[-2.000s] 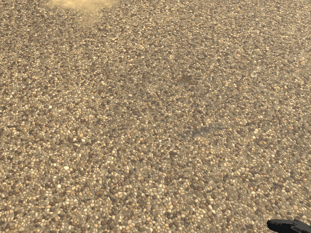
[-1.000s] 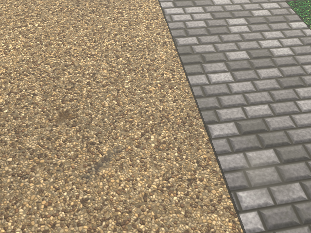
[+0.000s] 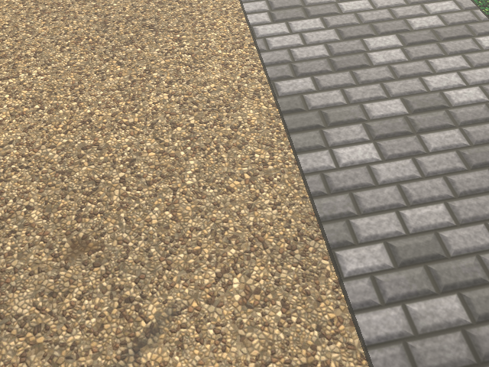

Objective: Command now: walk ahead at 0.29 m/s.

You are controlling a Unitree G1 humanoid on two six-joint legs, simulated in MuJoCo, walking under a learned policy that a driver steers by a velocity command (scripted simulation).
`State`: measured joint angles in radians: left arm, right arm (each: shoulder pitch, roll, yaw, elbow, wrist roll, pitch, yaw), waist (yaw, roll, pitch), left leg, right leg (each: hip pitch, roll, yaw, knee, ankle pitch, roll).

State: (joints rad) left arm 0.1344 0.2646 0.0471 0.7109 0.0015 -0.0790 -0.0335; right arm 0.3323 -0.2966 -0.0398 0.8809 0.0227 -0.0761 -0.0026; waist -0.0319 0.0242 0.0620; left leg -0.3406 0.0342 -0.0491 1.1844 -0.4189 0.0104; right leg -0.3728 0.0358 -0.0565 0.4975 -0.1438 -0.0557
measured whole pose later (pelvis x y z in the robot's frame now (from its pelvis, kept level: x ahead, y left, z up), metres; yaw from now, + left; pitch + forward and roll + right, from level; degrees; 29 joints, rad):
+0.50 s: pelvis +0.14 +0.03 +0.00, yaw -1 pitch +1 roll -1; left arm 0.20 0.26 0.02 0.92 0.01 0.00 0.02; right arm 0.10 -0.23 -0.03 0.83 -0.01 -0.02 0.00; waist 0.02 -0.02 0.01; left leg -0.35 0.00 0.00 0.52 -0.18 0.01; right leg -0.13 0.01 -0.03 0.48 -0.36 0.00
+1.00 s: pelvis +0.14 +0.03 +0.00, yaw +0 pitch -1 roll +0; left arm 0.26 0.22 0.01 1.08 0.01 0.00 0.04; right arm 0.09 -0.23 -0.05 0.99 0.00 0.02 -0.03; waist 0.01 0.00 0.04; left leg -0.31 -0.02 0.01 0.52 -0.18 0.03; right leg -0.09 -0.01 -0.03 0.49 -0.38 0.01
